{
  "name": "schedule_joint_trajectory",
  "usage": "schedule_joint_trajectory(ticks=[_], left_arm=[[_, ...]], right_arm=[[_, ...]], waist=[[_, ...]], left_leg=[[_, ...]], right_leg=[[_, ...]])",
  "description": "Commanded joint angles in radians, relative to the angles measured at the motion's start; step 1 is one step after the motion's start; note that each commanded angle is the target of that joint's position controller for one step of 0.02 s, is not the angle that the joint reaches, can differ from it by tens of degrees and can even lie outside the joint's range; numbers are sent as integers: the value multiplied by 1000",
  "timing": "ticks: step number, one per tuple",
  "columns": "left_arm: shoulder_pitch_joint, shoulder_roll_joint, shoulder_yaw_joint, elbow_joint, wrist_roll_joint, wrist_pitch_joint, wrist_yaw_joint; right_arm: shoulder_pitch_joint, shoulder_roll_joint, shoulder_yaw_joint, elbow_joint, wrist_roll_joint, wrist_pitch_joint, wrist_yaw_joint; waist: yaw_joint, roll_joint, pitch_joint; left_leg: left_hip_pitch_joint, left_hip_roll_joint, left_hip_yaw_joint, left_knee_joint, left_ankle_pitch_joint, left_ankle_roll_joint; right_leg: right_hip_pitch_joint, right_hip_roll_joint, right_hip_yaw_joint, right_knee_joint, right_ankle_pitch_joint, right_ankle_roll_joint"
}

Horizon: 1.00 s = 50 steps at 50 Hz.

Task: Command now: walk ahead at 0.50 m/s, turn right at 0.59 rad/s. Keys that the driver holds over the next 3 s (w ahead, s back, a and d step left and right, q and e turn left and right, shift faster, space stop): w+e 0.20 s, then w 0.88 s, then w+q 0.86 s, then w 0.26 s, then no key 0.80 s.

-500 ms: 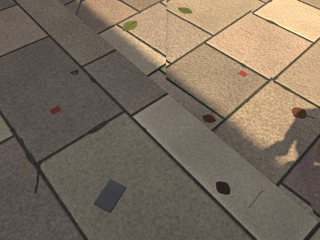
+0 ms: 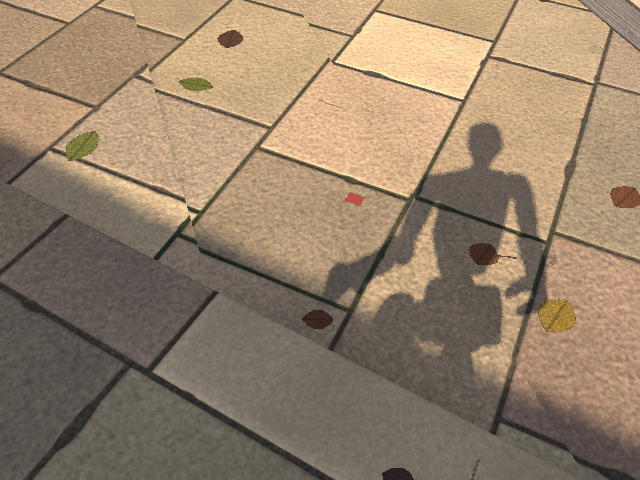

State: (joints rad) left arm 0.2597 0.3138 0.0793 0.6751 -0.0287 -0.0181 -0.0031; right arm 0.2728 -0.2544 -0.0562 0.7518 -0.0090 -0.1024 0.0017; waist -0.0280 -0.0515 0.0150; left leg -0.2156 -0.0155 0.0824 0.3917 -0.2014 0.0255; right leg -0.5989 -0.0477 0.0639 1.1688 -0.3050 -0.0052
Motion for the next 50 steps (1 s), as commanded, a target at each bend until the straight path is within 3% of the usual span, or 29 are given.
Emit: schedule_joint_trajectory(ticks=[1, 2, 5, 7, 13, 15, 16, 17, 18, 19, 20, 21, 22, 23, 25, 29, 32, 35, 36, 37, 39, 41, 42, 43, 44, 45, 46, 48, 50], left_arm=[[-41, 27, 7, -96, 6, -4, -3], [71, -48, -47, -9, 157, -45, -66], [-84, 5, -29, -14, 101, -76, -110], [-147, -1, -44, -23, 88, -73, -117], [-242, 22, -53, -62, 94, -63, -87], [-213, 58, -38, -70, 81, -69, -74], [-144, 88, -23, -58, 66, -76, -67], [20, 143, 5, -9, 57, -83, -52], [281, 185, 19, 61, 55, -73, -30], [453, 160, 6, 109, 69, -58, -24], [462, 172, 23, 160, 93, -82, -17], [364, 171, 27, 159, 74, -100, -19], [265, 90, -1, 147, 64, -104, -19], [181, 21, -26, 141, 60, -108, -25], [48, -28, -51, 100, 68, -107, -30], [30, 27, -39, 84, 109, -129, -33], [125, 72, -27, 125, 102, -116, -66], [188, 79, -26, 159, 106, -104, -93], [188, 83, -25, 164, 106, -104, -93], [166, 91, -27, 167, 125, -104, -87], [103, 108, -22, 149, 107, -106, -66], [132, 105, -25, 167, 116, -114, -67], [344, -54, -69, 179, 145, -117, -72], [324, -35, -74, 174, 129, -121, -93], [85, 15, -55, 111, 96, -111, -87], [4, 35, -52, 94, 90, -106, -58], [42, 43, -55, 104, 113, -99, -41], [35, -15, -79, 104, 144, -78, -30], [-3, -32, -77, 77, 134, -56, -30]], right_arm=[[-16, -147, -40, -37, 1, -17, -3], [20, -13, 6, -63, -78, -55, -3], [63, -93, -1, -41, -76, -52, 3], [122, -115, 3, -13, -74, -39, 8], [169, -150, 10, 68, -72, -23, 36], [139, -199, -2, 83, -74, -16, 39], [134, -223, -5, 91, -78, -16, 40], [155, -196, 5, 91, -104, -23, 48], [342, -44, 60, 80, -140, -33, 67], [286, -66, 58, 87, -107, -33, 103], [22, -59, 50, 23, -45, -33, 103], [-76, -86, 44, -2, -40, -47, 80], [-28, -112, 38, 2, -71, -46, 55], [-12, -81, 47, 8, -84, -39, 41], [20, -26, 64, 20, -82, -8, 36], [-67, -28, 74, 4, -69, 5, 45], [-191, -41, 76, -36, -58, 12, 60], [-276, -83, 65, -72, -66, 15, 58], [-302, -98, 61, -83, -64, 12, 52], [-273, -99, 61, -84, -69, 9, 47], [-232, -149, 41, -76, -56, -3, 34], [24, -218, 5, 2, -22, -27, 23], [168, -247, 3, 17, -25, -23, 22], [339, -181, 19, 51, -44, -11, 28], [338, -168, 12, 88, -61, -29, 21], [199, -155, 14, 74, -49, -34, 23], [112, -85, 39, 57, -48, -26, 20], [8, -5, 66, 45, -51, -27, 15], [-10, -39, 52, 48, -46, -34, 4]], waist=[[5, 134, 5], [-3, 144, -47], [-41, 103, 18], [-60, 116, 25], [-30, 141, 79], [35, 153, 56], [88, 149, 8], [136, 123, -118], [135, -85, -441], [218, -58, -531], [273, -20, -203], [237, -56, -22], [159, -55, -63], [89, -36, -31], [-2, 0, -17], [18, 36, -10], [68, 24, 13], [88, -3, 26], [89, 0, 30], [60, -18, 25], [22, 8, -2], [-62, 67, -117], [-19, 281, -391], [-119, 305, -452], [-161, 209, -158], [-100, 124, -7], [-39, 68, -73], [36, 56, -38], [42, 70, -51]], left_leg=[[116, 288, -205, -225, 166, 170], [171, 302, -199, -271, 73, 224], [215, 281, -75, -289, 157, 206], [244, 280, 4, -280, 245, 190], [328, 325, 68, -242, 402, 166], [323, 330, 101, -140, 659, 158], [254, 304, 146, -18, 817, 134], [102, 244, 184, 212, 812, 82], [-267, 154, 148, 576, 377, -7], [-435, -15, 12, 853, -349, -38], [-665, 9, -143, 974, -295, 7], [-704, 80, -161, 1001, -221, 18], [-585, 119, -180, 939, -175, 36], [-498, 149, -174, 900, -129, 44], [-381, 164, -158, 832, -141, 32], [-418, 162, -119, 535, 141, -6], [-322, 102, -74, 317, 328, -27], [-333, 67, -71, 256, 319, -6], [-341, 63, -79, 228, 293, 5], [-356, 79, -117, 297, 305, 14], [-287, 44, -66, 225, 210, 48], [165, 1, -25, 204, 281, 123], [639, 227, -341, 206, 405, 367], [805, 360, -737, 19, 82, 464], [591, 330, -725, -79, -205, 338], [345, 323, -635, -92, -179, 297], [217, 316, -575, -104, -40, 308], [-4, 287, -449, -170, 46, 291], [-47, 222, -325, -205, 39, 269]], right_leg=[[-166, -61, 42, -70, 81, 18], [-178, -62, 24, -93, 178, 17], [-241, -55, -9, -217, 300, 14], [-212, -53, -33, -324, 341, 8], [-99, 8, -83, -512, 245, -77], [63, 76, -126, -574, 230, -112], [257, 120, -153, -601, 278, -141], [571, 135, -127, -509, 327, -186], [1165, -82, 223, -465, 445, -397], [1266, -274, 647, -704, 329, -479], [1082, -240, 568, -794, 195, -335], [818, -216, 452, -822, 116, -291], [658, -197, 382, -848, 147, -295], [498, -195, 317, -873, 205, -287], [279, -179, 264, -970, 161, -283], [242, -123, 120, -1000, 302, -271], [226, -88, 52, -966, 353, -255], [340, -130, 85, -925, 338, -257], [397, -148, 98, -912, 342, -247], [461, -187, 118, -876, 408, -234], [544, -170, 76, -786, 604, -180], [409, -43, -13, -495, 743, -93], [154, 82, -34, -154, 251, -20], [-136, 206, -5, 147, -325, -7], [-337, 140, 82, 225, -247, -63], [-331, 63, 80, 225, -119, -75], [-216, 15, 99, 171, -34, -77], [-81, -58, 92, 41, 33, -57], [-44, -60, 41, -84, -3, -15]])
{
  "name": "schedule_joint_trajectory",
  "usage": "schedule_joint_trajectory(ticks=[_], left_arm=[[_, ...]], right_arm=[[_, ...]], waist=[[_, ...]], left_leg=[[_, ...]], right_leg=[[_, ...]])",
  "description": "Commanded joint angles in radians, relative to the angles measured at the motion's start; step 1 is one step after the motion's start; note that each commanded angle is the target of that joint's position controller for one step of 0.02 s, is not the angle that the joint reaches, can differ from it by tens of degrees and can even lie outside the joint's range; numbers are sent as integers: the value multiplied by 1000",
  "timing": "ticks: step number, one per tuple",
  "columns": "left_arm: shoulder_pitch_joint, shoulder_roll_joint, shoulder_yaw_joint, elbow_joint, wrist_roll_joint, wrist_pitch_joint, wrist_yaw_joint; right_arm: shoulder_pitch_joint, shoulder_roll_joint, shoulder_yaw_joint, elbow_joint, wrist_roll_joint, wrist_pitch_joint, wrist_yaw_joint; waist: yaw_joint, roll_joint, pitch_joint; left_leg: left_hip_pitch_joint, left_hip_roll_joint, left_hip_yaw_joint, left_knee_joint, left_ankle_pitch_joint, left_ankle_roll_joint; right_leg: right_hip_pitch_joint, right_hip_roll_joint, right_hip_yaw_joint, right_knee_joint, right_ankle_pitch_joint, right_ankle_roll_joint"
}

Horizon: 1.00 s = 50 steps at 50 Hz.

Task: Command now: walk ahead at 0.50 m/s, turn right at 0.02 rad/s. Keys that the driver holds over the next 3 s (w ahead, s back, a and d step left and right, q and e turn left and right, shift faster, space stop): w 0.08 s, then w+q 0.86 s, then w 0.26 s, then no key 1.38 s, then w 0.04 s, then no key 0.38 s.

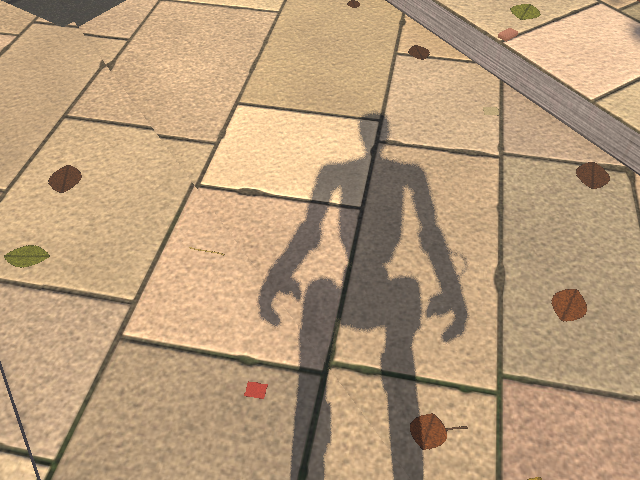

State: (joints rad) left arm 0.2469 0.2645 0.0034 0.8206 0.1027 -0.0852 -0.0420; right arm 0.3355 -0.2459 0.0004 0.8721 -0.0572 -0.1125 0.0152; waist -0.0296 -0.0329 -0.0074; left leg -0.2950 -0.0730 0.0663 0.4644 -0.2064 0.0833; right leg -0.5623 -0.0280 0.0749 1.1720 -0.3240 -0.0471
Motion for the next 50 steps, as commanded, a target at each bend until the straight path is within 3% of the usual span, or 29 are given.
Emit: schedule_joint_trajectory(ticks=[1, 3, 6, 9, 11, 12, 13, 14, 16, 17, 18, 19, 20, 21, 23, 25, 28, 32, 37, 39, 40, 41, 42, 43, 44, 45, 46, 48, 50], left_arm=[[28, -2, -15, -61, 11, 16, -3], [-33, 14, -10, -80, 17, 6, -16], [-110, 17, -9, -105, -6, 16, -8], [-185, 34, -9, -157, 4, 45, -6], [-267, 30, -16, -182, 4, 47, 3], [-335, 74, 22, -193, -179, 4, -5], [-336, 57, 16, -184, -194, -16, -11], [-323, 39, 16, -173, -174, -28, -19], [-134, 35, 40, -97, -138, -37, -13], [100, 61, 56, -31, -123, -36, -6], [287, 102, 69, 14, -113, -31, 0], [335, 168, 93, 31, -146, -11, 0], [337, 269, 128, 79, -157, 7, 6], [233, 164, 101, 51, -129, 12, 28], [11, 34, 49, 30, -97, -12, 43], [-107, 5, 41, 39, -94, -22, 34], [-69, 77, 63, 61, -69, -26, 58], [-7, 137, 89, 75, -118, -17, 77], [65, 173, 114, 89, -126, 19, 67], [54, 207, 123, 81, -127, 35, 66], [56, 197, 117, 75, -121, 41, 68], [47, 166, 101, 40, -95, 35, 70], [91, 41, 56, -22, -73, -2, 47], [-20, 126, 75, -27, -117, -42, 33], [-80, 149, 83, -47, -143, -60, 29], [-85, 140, 81, -42, -127, -65, 38], [-86, 145, 88, -37, -102, -60, 45], [-51, 125, 94, -45, -101, -33, 45], [-62, 105, 92, -48, -97, -14, 45]], right_arm=[[-46, -61, -10, -65, -23, -28, -13], [32, -33, 0, -43, -37, -41, -15], [115, -55, 2, -10, -18, -39, 14], [153, -51, 14, 9, -15, -39, 52], [240, -55, 14, 37, -6, -33, 43], [167, -169, -52, 21, 134, 18, -27], [191, -165, -49, 31, 130, 50, -61], [225, -129, -51, 45, 112, 72, -79], [256, -55, -48, 59, 84, 91, -79], [239, -22, -44, 54, 72, 81, -67], [378, 51, -23, 69, 92, 62, -48], [410, -14, -29, 29, 117, 34, -37], [299, -26, -30, -48, 152, 15, -36], [103, -67, -49, -81, 152, 24, -59], [1, -62, -63, -113, 108, 55, -77], [23, -37, -81, -112, 98, 73, -68], [-22, -11, -83, -132, 72, 69, -49], [-164, 4, -68, -188, 76, 75, -5], [-325, -35, -75, -265, 75, 78, 28], [-260, -77, -95, -263, 71, 78, 31], [-106, -129, -125, -220, 77, 79, 27], [101, -247, -168, -177, 81, 87, 7], [97, -341, -174, -176, 96, 76, 9], [148, -262, -149, -189, 82, 71, 8], [90, -218, -135, -187, 71, 65, 5], [6, -191, -126, -208, 74, 62, 2], [-71, -165, -118, -224, 72, 61, 0], [-126, -139, -107, -240, 61, 55, -5], [-118, -141, -107, -232, 66, 45, -14]], waist=[[34, 46, -24], [-2, 29, -5], [-35, 56, 24], [-35, 55, 84], [-86, 39, 111], [-94, 47, 141], [-97, 32, 113], [-109, 43, 97], [-38, 3, -4], [68, -38, -105], [109, -194, -324], [120, -249, -432], [120, -276, -402], [133, -3, -228], [44, 47, -27], [-42, -53, 93], [-24, -65, 65], [27, -13, 44], [81, 8, 80], [26, -22, 8], [-50, 0, -76], [-129, 127, -205], [-38, 339, -314], [-111, 217, -351], [-97, 173, -224], [-52, 73, -161], [-8, 43, -111], [52, 72, -99], [57, 63, -76]], left_leg=[[8, 253, -262, -256, 70, 200], [63, 246, -241, -194, 120, 205], [-92, 171, -164, -98, 10, 184], [-170, 208, -249, -25, -117, 195], [-15, 224, -325, 84, -205, 188], [-29, 233, -366, 132, -84, 150], [52, 230, -374, 198, -45, 134], [98, 210, -376, 264, -26, 120], [17, 118, -305, 515, -71, 71], [-228, 57, -243, 772, -279, 29], [-567, 31, -247, 1158, -661, -18], [-689, 77, -262, 1356, -608, -44], [-847, 97, -205, 1449, -442, -61], [-894, 138, -129, 1412, -277, -77], [-743, 188, -192, 1294, -122, -94], [-569, 216, -226, 959, -30, -87], [-377, 187, -149, 600, 183, -98], [-388, 191, -123, 330, 243, -55], [-413, 153, -41, 198, 68, 8], [-218, 66, 44, 154, -7, 44], [19, 13, 58, 109, 31, 76], [383, 165, -208, 105, 82, 158], [683, 383, -771, -64, -129, 332], [718, 395, -833, -160, -170, 307], [623, 371, -696, -155, -56, 265], [467, 333, -582, -152, 67, 235], [317, 303, -496, -168, 178, 216], [183, 267, -427, -206, 277, 208], [120, 251, -366, -238, 335, 211]], right_leg=[[-69, -92, 24, -97, 157, 27], [-176, -108, 40, -249, 421, 36], [8, -66, -31, -533, 705, 40], [111, -56, -24, -574, 635, 49], [24, -61, -10, -688, 576, 69], [29, -19, 27, -743, 573, 49], [28, -25, 39, -803, 582, 49], [50, -30, 38, -865, 618, 44], [351, -21, -46, -904, 691, 28], [694, -96, -3, -746, 825, 4], [1151, -297, 136, -449, 994, -81], [1176, -420, 348, -497, 765, -174], [1110, -514, 563, -719, 178, -284], [911, -469, 535, -879, -147, -271], [515, -409, 407, -930, 45, -232], [259, -262, 114, -971, 178, -107], [187, -183, -85, -1003, 382, -114], [386, -256, -95, -1026, 364, -123], [588, -278, -169, -942, 405, -78], [586, -250, -239, -745, 760, -47], [513, -211, -283, -535, 868, -16], [232, -162, -301, -179, 607, 40], [-186, 46, -156, 134, -227, 89], [-306, 24, 3, 218, -225, 64], [-370, -13, -8, 197, -129, 43], [-302, -56, -6, 116, -48, 38], [-216, -84, -8, 32, -6, 45], [-103, -98, -6, -46, 32, 59], [-89, -90, -26, -131, 97, 83]])
Over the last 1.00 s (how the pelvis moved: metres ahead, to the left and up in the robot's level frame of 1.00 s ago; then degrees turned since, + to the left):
0.60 -0.12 -0.01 -14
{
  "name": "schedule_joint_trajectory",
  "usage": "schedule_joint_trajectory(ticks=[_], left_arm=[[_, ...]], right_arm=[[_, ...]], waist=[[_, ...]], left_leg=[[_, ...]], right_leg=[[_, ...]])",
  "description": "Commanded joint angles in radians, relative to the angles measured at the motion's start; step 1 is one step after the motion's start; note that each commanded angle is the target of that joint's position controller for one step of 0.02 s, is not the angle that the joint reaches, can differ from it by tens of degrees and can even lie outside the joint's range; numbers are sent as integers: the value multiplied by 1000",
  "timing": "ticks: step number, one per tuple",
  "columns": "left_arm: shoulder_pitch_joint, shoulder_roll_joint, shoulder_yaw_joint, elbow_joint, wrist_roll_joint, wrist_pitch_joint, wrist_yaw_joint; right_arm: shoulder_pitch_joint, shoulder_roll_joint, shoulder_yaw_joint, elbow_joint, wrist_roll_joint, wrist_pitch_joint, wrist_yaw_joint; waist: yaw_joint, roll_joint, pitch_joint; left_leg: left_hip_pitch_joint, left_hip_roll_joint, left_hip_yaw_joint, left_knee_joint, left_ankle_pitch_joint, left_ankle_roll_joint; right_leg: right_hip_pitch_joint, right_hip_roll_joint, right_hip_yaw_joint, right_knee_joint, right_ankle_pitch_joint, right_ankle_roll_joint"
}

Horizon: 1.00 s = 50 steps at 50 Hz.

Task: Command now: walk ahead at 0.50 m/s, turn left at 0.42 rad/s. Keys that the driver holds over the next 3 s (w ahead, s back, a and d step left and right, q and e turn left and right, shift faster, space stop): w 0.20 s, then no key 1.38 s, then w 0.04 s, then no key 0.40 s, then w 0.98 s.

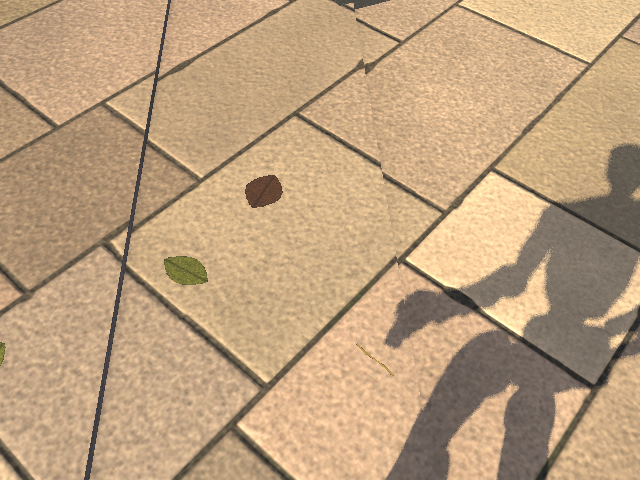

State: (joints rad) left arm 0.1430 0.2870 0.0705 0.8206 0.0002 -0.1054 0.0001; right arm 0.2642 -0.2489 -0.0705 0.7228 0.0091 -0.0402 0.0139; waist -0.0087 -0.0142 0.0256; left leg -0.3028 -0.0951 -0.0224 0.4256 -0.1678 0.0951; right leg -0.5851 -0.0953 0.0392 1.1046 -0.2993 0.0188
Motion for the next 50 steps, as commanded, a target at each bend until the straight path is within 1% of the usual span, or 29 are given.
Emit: schedule_joint_trajectory(ticks=[1, 3, 5, 8, 10, 13, 14, 15, 16, 17, 18, 19, 20, 21, 22, 23, 25, 27, 29, 31, 33, 34, 35, 36, 37, 38, 39, 42, 50], left_arm=[[10, 66, 20, -58, 10, 10, 3], [-79, 38, 7, -86, 16, 7, 2], [-144, 24, 0, -103, 8, 2, -7], [-208, 39, -1, -127, -7, -1, -17], [-249, 56, 1, -148, -7, -8, -26], [-224, 68, 6, -152, 9, -26, -38], [-167, 81, 13, -137, 15, -31, -38], [-65, 97, 22, -108, 24, -37, -37], [73, 148, 33, -85, 39, -40, -32], [171, 197, 41, -69, 44, -26, -27], [222, 128, 26, -42, 9, -9, -33], [153, 101, 18, -60, -5, 5, -31], [58, 71, 5, -74, -4, 17, -25], [-9, 39, -11, -79, 5, 23, -23], [-49, 26, -17, -80, 14, 25, -23], [-80, 29, -17, -74, 23, 29, -27], [-109, 46, -13, -62, 30, 28, -29], [-92, 64, -7, -42, 24, 33, -22], [-74, 75, -7, -25, 19, 45, -14], [-82, 70, -13, -17, 14, 59, -10], [-80, 44, -26, -8, 7, 67, -8], [-51, 28, -33, 4, 9, 67, -9], [-20, 23, -36, 11, 18, 64, -10], [22, 26, -31, 15, 14, 67, -8], [-9, 45, -29, 21, 16, 71, -1], [-20, 40, -29, 19, 12, 76, 4], [-16, 27, -32, 25, 11, 81, 8], [-1, 33, -29, 43, 12, 86, 10], [-14, 44, -22, 89, 2, 102, 15]], right_arm=[[-26, -139, -36, -72, 4, -30, -19], [7, -146, -39, -49, 7, -32, -27], [39, -148, -40, -29, 8, -32, -30], [90, -151, -41, 5, 12, -37, -27], [122, -149, -42, 28, 14, -37, -27], [123, -153, -43, 45, 4, -18, -39], [106, -160, -44, 41, 3, -14, -41], [80, -155, -39, 32, 6, -12, -41], [58, -124, -24, 5, -8, -16, -39], [211, -52, 1, 24, -10, -28, -32], [281, -103, -3, 63, 3, -32, -24], [195, -168, -21, 57, 20, -22, -26], [92, -166, -20, 34, 16, -8, -32], [45, -149, -18, 23, 1, 8, -39], [44, -132, -20, 19, -9, 25, -45], [73, -101, -15, 31, -9, 39, -49], [101, -57, -2, 48, -11, 47, -60], [75, -51, 5, 54, -14, 47, -64], [41, -71, 1, 61, -11, 53, -64], [2, -77, 0, 65, -13, 59, -63], [-26, -74, 1, 69, -27, 56, -63], [-39, -90, 0, 62, -35, 53, -64], [-43, -125, -3, 55, -34, 49, -68], [-60, -175, -20, 81, -19, 49, -67], [-64, -123, -13, 83, -18, 43, -61], [-66, -88, -3, 94, -24, 35, -58], [-81, -84, 0, 100, -24, 28, -56], [-76, -89, -1, 126, -17, 10, -52], [-81, -95, 2, 192, -10, 15, -52]], waist=[[27, 40, -92], [-2, 51, -60], [-31, 75, -48], [-63, 90, -10], [-77, 83, 12], [-55, 103, -11], [-24, 116, -52], [32, 108, -116], [87, 56, -243], [65, -186, -416], [79, -209, -529], [87, -110, -398], [67, -34, -270], [38, -4, -181], [0, -27, -147], [-27, -65, -127], [-47, -103, -134], [-35, -99, -172], [-21, -84, -178], [-18, -79, -137], [-25, -68, -83], [-20, -48, -62], [2, -4, -57], [48, 108, -35], [15, 91, -23], [17, 93, -24], [23, 102, -22], [20, 85, -58], [12, 31, -72]], left_leg=[[121, 262, -246, -210, 323, 194], [98, 224, -183, -217, 331, 160], [87, 199, -147, -215, 281, 129], [133, 241, -188, -223, 167, 126], [230, 280, -220, -185, 184, 128], [318, 278, -218, -56, 461, 84], [321, 256, -209, 15, 611, 64], [299, 209, -181, 124, 715, 34], [157, 152, -154, 330, 545, -10], [-171, 8, -105, 726, -134, -99], [-272, -11, -193, 843, -526, -110], [-325, 43, -195, 894, -478, -119], [-341, 85, -133, 850, -413, -131], [-305, 124, -109, 780, -362, -138], [-227, 160, -99, 702, -321, -140], [-142, 161, -75, 628, -295, -145], [-43, 155, -40, 480, -258, -155], [16, 159, -33, 364, -166, -154], [54, 159, -34, 290, -91, -150], [93, 154, -27, 197, -42, -139], [153, 145, -17, 63, 14, -119], [175, 178, -54, 15, 59, -104], [204, 224, -92, 10, 119, -82], [129, 200, -76, 31, -10, -60], [64, 177, -67, 7, -90, -67], [46, 174, -66, -7, -86, -79], [45, 170, -65, -8, -27, -89], [83, 168, -60, 19, 99, -89], [116, 155, -46, 47, 200, -78]], right_leg=[[-76, -20, 3, -127, 123, 26], [-57, 2, -8, -299, 271, 25], [-1, 33, -17, -441, 405, 15], [3, 46, -6, -530, 461, -3], [-56, 45, 5, -568, 407, -28], [7, 83, -20, -635, 323, -71], [104, 114, -44, -652, 325, -90], [265, 125, -65, -692, 438, -116], [543, -8, 52, -624, 767, -179], [943, -279, 348, -569, 1080, -371], [1016, -332, 515, -610, 965, -416], [892, -288, 427, -648, 800, -365], [734, -236, 335, -692, 702, -316], [568, -203, 278, -733, 671, -296], [449, -168, 236, -770, 633, -278], [351, -128, 182, -802, 621, -263], [278, -94, 101, -819, 697, -262], [290, -93, 79, -820, 673, -261], [295, -100, 91, -840, 483, -253], [264, -84, 103, -859, 196, -230], [221, -44, 110, -858, -44, -176], [208, -23, 113, -845, -108, -138], [187, 11, 95, -806, -127, -106], [207, 71, 34, -803, -102, -84], [269, 80, 9, -763, -61, -70], [293, 79, 2, -743, -26, -70], [308, 78, -1, -725, 19, -73], [347, 82, -15, -683, 156, -74], [389, 72, -14, -643, 285, -68]])
Over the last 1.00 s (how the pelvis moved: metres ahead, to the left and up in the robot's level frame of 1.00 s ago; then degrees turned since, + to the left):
0.51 0.09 -0.10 28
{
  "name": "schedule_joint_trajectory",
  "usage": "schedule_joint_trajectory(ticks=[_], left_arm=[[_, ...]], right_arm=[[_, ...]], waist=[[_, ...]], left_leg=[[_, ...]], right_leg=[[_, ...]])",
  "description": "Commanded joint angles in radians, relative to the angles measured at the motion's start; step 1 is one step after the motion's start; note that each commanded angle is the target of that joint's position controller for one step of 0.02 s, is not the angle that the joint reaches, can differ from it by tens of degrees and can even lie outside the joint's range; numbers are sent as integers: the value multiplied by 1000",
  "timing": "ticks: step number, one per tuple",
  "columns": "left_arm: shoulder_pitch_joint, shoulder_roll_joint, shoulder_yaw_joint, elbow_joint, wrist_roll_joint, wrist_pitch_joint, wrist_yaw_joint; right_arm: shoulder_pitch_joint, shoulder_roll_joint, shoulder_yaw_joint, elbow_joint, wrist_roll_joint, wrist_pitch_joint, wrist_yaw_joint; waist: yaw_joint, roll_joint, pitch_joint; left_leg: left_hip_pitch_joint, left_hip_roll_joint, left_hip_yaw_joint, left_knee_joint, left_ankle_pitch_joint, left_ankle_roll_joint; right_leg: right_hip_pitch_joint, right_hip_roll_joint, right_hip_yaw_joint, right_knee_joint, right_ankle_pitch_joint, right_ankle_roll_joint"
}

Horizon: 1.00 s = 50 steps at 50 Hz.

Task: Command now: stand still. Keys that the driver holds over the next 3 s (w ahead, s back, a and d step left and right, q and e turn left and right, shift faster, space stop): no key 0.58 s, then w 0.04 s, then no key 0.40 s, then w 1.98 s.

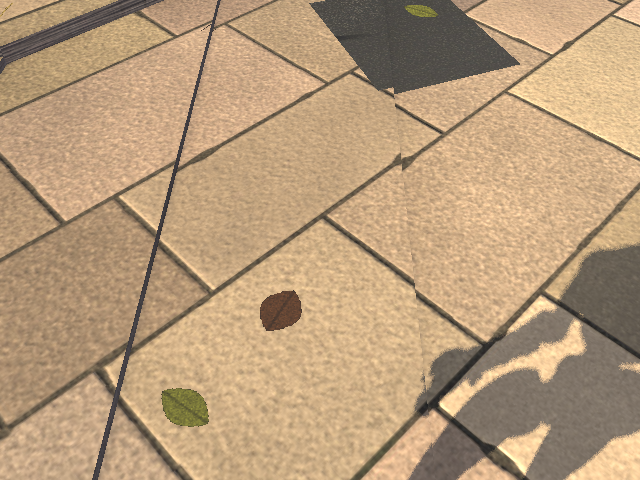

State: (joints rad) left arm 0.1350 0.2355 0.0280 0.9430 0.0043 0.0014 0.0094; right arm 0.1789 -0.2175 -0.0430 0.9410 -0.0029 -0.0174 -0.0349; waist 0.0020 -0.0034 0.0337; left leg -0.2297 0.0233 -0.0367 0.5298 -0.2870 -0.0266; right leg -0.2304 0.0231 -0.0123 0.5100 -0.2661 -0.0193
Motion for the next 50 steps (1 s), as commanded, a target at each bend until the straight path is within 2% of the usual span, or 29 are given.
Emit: schedule_joint_trajectory(ticks=[1, 14, 29, 30, 31, 32, 34, 37, 39, 44, 50], left_arm=[[-5, 97, 21, -27, -3, -3, 7], [4, 106, 21, 44, -4, 2, 20], [40, 91, 13, 94, -4, -3, 24], [62, 83, 11, 107, -3, -2, 24], [72, 101, 18, 111, -10, 1, 26], [55, 102, 18, 105, -10, 1, 28], [33, 73, 7, 98, -2, -10, 28], [82, 77, 7, 114, -4, -22, 22], [98, 70, 5, 120, -9, -19, 20], [112, 63, 1, 126, -9, -5, 21], [125, 56, -1, 132, -9, -2, 24]], right_arm=[[2, -126, -24, -19, 2, -7, -3], [-16, -114, -16, 71, 0, 7, -8], [15, -99, -1, 141, -2, 9, -14], [41, -85, 3, 156, -2, 10, -14], [48, -88, 1, 160, 4, 11, -15], [33, -81, 4, 153, 2, 9, -17], [38, -60, 13, 154, -7, 0, -16], [76, -84, 13, 173, -5, -13, -9], [82, -82, 16, 176, 1, -15, -5], [98, -71, 22, 181, 3, -7, -5], [111, -66, 24, 183, 3, 1, -9]], waist=[[2, 16, -79], [-1, 7, -41], [-3, 0, -5], [-3, -7, -28], [2, -20, -10], [0, -37, 42], [-10, -35, 82], [2, 23, 17], [5, 19, -14], [3, 14, -15], [0, 8, -4]], left_leg=[[43, 34, -30, -58, 319, 44], [48, 12, -5, -87, 234, 35], [26, 1, 10, -118, 132, 25], [33, -12, 25, -117, 33, 26], [5, -36, 50, -86, -107, 33], [-33, -40, 53, -76, -125, 35], [-18, -18, 29, -96, -8, 33], [9, -4, 12, -98, 155, 30], [13, -1, 11, -96, 195, 31], [21, -4, 14, -98, 215, 31], [26, -5, 15, -104, 215, 30]], right_leg=[[37, -47, 38, -48, 255, -30], [34, -54, 46, -74, 206, -25], [8, -53, 54, -119, 93, -27], [16, -47, 51, -134, -31, -30], [1, -41, 58, -144, -210, -44], [-44, -61, 88, -170, -278, -55], [-98, -70, 99, -183, -210, -50], [-11, -33, 36, -99, 81, -23], [34, -33, 30, -77, 170, -21], [46, -36, 32, -74, 211, -22], [41, -37, 32, -80, 219, -17]])
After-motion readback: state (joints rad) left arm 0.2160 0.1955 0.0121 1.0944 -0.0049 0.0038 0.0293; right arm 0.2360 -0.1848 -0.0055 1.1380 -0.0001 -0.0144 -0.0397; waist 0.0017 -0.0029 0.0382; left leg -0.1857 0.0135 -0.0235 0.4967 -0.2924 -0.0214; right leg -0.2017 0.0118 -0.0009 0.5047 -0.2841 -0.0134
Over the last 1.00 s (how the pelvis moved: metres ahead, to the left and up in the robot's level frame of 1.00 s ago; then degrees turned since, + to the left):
0.32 -0.02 -0.01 4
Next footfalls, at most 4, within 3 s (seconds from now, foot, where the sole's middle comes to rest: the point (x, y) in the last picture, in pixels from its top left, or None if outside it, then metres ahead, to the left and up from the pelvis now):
1.72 right None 0.45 -0.09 -0.77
2.28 left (274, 364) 0.77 0.13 -0.77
2.84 right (371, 262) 1.08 -0.11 -0.77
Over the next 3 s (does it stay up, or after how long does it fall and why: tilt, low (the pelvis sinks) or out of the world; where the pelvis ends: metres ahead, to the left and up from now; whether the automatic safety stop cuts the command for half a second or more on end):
stays up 0.99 -0.02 0.01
